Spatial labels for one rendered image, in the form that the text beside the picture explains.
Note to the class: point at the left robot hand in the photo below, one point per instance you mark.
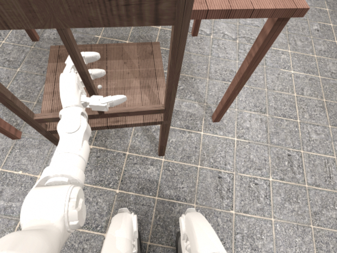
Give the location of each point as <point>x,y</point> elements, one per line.
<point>72,87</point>

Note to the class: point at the chair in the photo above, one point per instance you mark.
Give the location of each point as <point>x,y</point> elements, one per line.
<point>132,69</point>

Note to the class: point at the right robot shin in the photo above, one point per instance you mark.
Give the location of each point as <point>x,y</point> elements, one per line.
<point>186,246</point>

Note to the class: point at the left robot upper arm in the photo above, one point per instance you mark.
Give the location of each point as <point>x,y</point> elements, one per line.
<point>50,215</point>

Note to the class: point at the robot right thigh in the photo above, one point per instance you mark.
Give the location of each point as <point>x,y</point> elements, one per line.
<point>197,230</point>

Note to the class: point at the robot left forearm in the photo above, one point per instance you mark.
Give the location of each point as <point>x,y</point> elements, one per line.
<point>71,155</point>

